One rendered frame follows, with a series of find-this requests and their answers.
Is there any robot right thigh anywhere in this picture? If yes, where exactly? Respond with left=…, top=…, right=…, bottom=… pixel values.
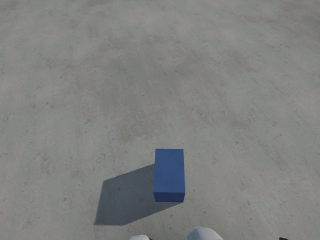
left=187, top=227, right=223, bottom=240

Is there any carton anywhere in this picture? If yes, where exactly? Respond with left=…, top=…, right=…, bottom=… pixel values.
left=153, top=148, right=186, bottom=203

